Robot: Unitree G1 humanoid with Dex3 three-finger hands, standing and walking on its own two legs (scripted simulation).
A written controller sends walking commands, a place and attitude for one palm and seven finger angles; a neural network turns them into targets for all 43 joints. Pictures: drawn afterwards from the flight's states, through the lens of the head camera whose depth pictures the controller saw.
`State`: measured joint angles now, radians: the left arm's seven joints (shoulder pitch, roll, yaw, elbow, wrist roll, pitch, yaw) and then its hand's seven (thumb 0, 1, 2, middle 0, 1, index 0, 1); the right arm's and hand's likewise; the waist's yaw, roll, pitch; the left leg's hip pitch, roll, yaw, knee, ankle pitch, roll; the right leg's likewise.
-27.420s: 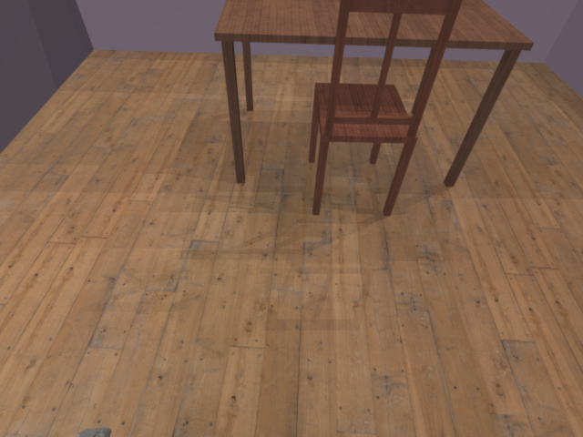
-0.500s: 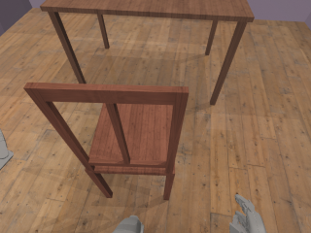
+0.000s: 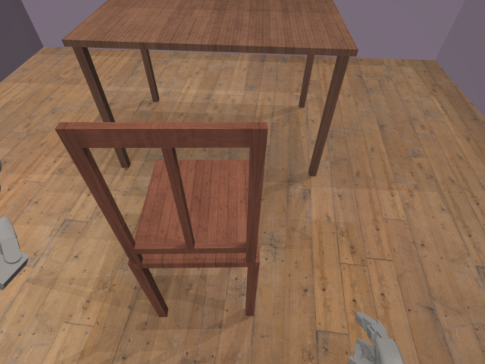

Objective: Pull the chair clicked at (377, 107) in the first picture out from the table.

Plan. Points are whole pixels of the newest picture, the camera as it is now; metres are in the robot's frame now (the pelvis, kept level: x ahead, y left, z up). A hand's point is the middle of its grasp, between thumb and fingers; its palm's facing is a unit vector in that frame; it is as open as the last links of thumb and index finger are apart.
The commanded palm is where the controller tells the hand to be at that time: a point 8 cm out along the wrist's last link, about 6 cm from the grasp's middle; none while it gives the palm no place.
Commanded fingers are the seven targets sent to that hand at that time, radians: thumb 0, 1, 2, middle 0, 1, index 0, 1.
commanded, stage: stop stepping back and stand still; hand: left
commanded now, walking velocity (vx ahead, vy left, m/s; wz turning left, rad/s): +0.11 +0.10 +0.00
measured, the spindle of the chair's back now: (181, 204) +0.45 +0.17 -0.05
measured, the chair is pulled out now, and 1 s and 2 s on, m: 0.60 0.60 0.60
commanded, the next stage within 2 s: let the arm hang, fingers relaxed in 0.38 s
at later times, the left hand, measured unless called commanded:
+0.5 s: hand (34, 270) +0.19 +0.26 +0.16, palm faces +0.42 -0.77 -0.48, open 7.4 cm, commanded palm none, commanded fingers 0.00 0.90 0.90 -0.20 -0.30 -0.20 -0.30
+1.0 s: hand out of the picture -0.05 +0.18 -0.17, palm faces +0.07 -0.97 -0.24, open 7.1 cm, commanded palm none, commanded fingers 0.00 0.90 0.90 -0.20 -0.30 -0.20 -0.30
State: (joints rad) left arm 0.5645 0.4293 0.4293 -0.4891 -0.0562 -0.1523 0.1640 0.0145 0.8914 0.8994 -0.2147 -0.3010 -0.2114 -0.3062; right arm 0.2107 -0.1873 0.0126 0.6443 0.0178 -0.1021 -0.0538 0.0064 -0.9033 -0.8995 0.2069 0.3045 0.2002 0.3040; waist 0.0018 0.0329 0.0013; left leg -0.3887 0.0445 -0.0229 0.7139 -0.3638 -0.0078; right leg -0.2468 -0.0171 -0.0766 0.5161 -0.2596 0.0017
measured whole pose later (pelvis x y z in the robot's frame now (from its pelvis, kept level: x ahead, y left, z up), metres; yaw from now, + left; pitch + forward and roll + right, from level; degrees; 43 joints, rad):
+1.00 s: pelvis -0.02 -0.01 +0.00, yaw +2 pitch -1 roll -1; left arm 0.36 0.22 0.02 1.03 0.01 0.04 0.02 -0.01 0.96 0.90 -0.20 -0.30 -0.20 -0.30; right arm 0.38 -0.18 -0.01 1.03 -0.02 0.02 -0.02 0.00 -0.93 -0.90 0.20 0.30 0.19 0.30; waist 0.01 0.00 0.05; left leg -0.26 0.01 -0.05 0.50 -0.22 -0.02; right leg -0.23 -0.03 -0.11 0.47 -0.22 -0.02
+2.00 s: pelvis -0.01 -0.03 +0.01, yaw +1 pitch -2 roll +0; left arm 0.33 0.12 0.01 1.08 0.00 0.01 0.03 0.01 0.91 0.90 -0.20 -0.30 -0.20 -0.30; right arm 0.36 -0.10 0.00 1.10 -0.01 0.00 -0.04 0.00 -0.91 -0.90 0.20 0.30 0.19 0.30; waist 0.00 0.01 0.04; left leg -0.22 0.04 -0.04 0.47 -0.22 -0.04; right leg -0.21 -0.01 -0.11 0.48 -0.24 -0.04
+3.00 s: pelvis +0.00 -0.03 +0.01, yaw +1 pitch -2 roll +0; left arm 0.32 0.11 0.01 1.08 0.00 0.01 0.03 0.01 0.91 0.90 -0.20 -0.30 -0.20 -0.30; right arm 0.35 -0.10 0.00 1.11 -0.01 -0.01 -0.04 0.00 -0.91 -0.90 0.20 0.30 0.19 0.30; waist 0.00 0.02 0.04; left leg -0.20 0.04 -0.04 0.46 -0.23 -0.04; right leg -0.20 -0.01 -0.10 0.48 -0.25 -0.04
